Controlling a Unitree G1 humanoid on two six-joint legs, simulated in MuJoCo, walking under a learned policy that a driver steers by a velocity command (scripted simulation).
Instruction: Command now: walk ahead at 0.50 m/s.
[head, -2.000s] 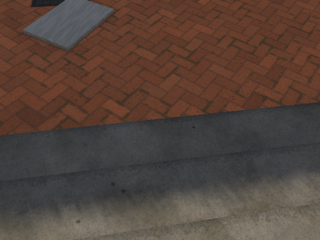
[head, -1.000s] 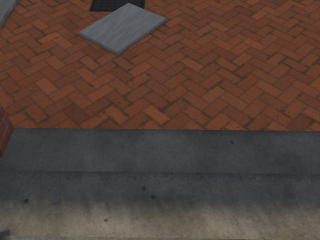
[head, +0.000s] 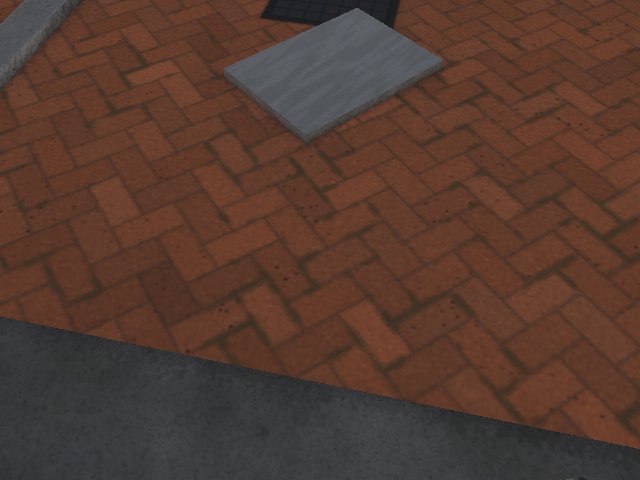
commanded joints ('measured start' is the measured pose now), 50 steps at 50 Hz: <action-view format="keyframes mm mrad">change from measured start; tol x32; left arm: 1 -186 107 23 -168 -57 -28 -31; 23 -776 126 -4 -365 4 10 20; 29 136 283 109 -90 -19 4 -6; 36 -342 47 33 -189 -48 -74 54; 50 151 -2 26 24 -29 -38 62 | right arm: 1 654 -226 -93 169 -5 15 -7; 6 253 -10 -24 61 14 -45 -38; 28 875 59 -8 283 -23 5 40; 30 436 -31 -37 132 37 -27 26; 50 -240 56 3 -104 -17 3 -2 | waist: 1 -355 49 -229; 24 -324 -40 154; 28 -50 -321 -586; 33 -157 -67 -1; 50 21 -47 85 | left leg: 1 1031 362 -508 5 125 301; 6 68 240 -262 -302 183 273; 24 276 178 -249 180 -202 111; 26 111 87 -113 473 17 16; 28 -231 -72 -3 1271 -739 -116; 30 -682 -20 -48 1432 -573 -56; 37 -291 132 -111 549 111 8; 43 -201 51 -59 446 258 -38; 47 -715 96 -175 172 330 -71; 50 -391 64 -78 10 522 -55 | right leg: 1 -1027 -4 25 554 72 -12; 11 -307 -136 24 -386 883 -65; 16 -696 -184 71 -775 1281 -56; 24 -429 -160 -4 -996 1071 -63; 28 879 -462 283 -572 1641 -446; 31 234 -386 308 -902 596 -297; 36 -278 -293 198 -1097 649 -294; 41 -236 -255 123 -988 1091 -321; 47 286 -283 315 -789 754 -322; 50 -27 -184 261 -739 737 -269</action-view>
